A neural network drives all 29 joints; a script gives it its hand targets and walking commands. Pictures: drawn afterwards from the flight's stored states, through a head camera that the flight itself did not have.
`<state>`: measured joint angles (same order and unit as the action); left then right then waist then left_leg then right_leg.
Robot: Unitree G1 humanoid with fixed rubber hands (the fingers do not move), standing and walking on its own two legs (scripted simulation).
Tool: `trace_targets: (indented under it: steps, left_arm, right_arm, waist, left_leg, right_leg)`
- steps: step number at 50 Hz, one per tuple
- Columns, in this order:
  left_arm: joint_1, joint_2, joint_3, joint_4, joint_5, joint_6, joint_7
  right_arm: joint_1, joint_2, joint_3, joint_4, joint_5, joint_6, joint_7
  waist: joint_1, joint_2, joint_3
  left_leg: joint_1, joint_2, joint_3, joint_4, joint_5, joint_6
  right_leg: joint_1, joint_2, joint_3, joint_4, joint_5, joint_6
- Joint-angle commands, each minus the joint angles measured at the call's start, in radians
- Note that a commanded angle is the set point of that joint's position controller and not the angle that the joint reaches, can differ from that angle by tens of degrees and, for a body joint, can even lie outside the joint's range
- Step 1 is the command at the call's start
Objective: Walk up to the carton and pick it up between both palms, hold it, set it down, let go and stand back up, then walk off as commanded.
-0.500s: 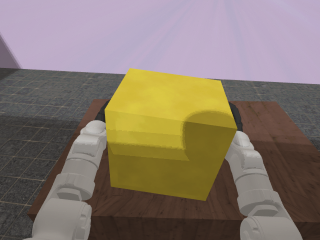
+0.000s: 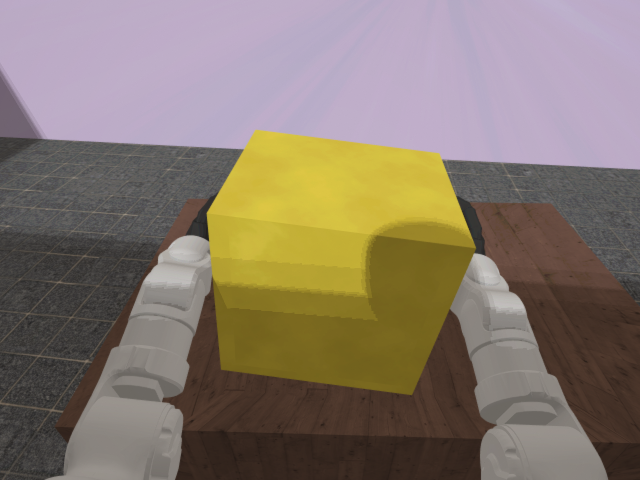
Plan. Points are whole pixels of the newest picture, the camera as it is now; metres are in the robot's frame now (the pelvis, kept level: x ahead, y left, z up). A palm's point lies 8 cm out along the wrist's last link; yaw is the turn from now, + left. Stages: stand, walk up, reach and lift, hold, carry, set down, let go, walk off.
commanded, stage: hold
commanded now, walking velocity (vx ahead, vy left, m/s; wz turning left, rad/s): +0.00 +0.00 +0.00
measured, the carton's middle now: (332, 259) +0.36 +0.02 +0.15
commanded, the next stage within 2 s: set down in 1.76 s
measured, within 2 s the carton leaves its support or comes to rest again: neither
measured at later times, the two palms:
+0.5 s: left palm (197, 245) +0.35 +0.19 +0.18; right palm (469, 258) +0.35 -0.15 +0.17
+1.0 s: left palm (198, 246) +0.35 +0.19 +0.18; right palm (468, 256) +0.35 -0.15 +0.17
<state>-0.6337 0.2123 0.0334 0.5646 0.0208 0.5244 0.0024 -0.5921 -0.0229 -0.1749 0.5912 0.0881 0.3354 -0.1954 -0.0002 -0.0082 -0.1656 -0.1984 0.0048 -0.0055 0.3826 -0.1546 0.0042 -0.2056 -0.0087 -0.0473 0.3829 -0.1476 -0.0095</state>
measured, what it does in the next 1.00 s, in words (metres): stands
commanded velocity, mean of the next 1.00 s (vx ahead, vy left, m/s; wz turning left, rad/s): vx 0.00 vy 0.00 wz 0.00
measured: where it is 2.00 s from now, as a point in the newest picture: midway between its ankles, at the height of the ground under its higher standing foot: outside the picture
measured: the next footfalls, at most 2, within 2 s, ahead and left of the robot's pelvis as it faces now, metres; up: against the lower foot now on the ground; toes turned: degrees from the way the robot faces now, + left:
none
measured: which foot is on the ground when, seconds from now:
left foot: down 0.00-1.00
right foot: down 0.00-1.00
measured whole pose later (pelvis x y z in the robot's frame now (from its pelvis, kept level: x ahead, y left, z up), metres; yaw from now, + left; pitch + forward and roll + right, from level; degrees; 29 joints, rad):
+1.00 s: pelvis -0.01 +0.00 +0.00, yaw +0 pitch -2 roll +0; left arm -0.63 0.20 0.05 0.52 0.03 0.58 0.00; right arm -0.61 -0.03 -0.17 0.57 0.10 0.38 -0.19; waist 0.00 -0.01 -0.15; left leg -0.20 0.00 -0.01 0.38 -0.14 0.00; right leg -0.20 -0.01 -0.05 0.38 -0.14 -0.01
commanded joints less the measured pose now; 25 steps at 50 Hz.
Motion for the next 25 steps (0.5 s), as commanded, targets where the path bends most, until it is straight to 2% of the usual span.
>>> trace_targets:
  steps: [1,6,25]
  left_arm:
    - [-0.818,-0.765,-0.187,-0.492,-0.109,-0.066,-0.119]
    - [-0.805,-0.762,-0.184,-0.497,-0.105,-0.047,-0.121]
    - [-0.869,-0.763,-0.152,-0.451,-0.089,-0.031,-0.121]
  right_arm:
    - [-1.031,0.573,0.506,-0.491,0.189,-0.055,0.206]
    - [-1.026,0.564,0.506,-0.503,0.194,-0.040,0.198]
    - [-1.066,0.555,0.447,-0.443,0.158,-0.024,0.226]
  waist:
    - [-0.008,-0.048,-0.342]
    - [-0.013,-0.047,-0.330]
    - [-0.010,-0.045,-0.268]
  left_leg:
    - [0.093,-0.043,-0.018,-0.092,0.265,0.012]
    - [0.096,-0.045,-0.018,-0.091,0.263,0.012]
    - [0.022,-0.036,-0.016,-0.138,0.088,0.028]
  right_leg:
    - [0.327,0.049,0.058,-0.100,0.207,0.022]
    - [0.327,0.050,0.060,-0.104,0.207,0.023]
    - [0.296,0.047,0.050,-0.108,0.058,0.013]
